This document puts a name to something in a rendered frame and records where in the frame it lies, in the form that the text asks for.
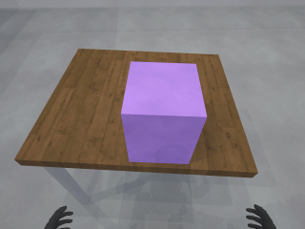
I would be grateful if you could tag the carton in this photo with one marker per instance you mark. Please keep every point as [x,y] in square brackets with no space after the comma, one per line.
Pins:
[163,112]

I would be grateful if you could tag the robot left hand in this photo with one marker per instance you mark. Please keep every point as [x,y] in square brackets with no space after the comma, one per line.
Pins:
[55,221]

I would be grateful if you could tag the table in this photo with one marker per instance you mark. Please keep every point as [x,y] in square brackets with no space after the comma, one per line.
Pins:
[81,125]

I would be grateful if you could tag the robot right hand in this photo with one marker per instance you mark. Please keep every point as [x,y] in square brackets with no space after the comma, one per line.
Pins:
[264,219]

